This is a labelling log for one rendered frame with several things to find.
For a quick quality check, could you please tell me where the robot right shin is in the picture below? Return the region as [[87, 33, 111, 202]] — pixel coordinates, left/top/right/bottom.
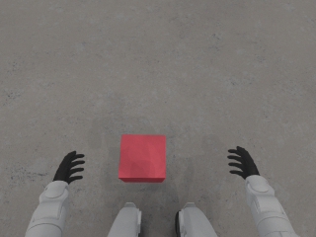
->
[[180, 202, 196, 237]]

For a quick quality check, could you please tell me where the left robot forearm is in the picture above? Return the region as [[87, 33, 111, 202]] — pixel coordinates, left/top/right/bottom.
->
[[25, 180, 69, 237]]

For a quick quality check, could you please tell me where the left robot thigh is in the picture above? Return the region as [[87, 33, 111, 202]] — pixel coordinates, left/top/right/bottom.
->
[[107, 206, 142, 237]]

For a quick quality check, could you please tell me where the carton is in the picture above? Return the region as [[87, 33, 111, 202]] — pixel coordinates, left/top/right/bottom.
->
[[118, 134, 166, 183]]

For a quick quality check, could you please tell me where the robot left hand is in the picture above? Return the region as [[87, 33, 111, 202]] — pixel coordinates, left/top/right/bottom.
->
[[53, 150, 85, 185]]

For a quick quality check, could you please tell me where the right robot forearm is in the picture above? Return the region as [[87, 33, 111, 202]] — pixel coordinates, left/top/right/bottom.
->
[[244, 175, 300, 237]]

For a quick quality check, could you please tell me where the robot right hand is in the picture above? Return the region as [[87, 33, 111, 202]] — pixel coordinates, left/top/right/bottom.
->
[[227, 146, 260, 180]]

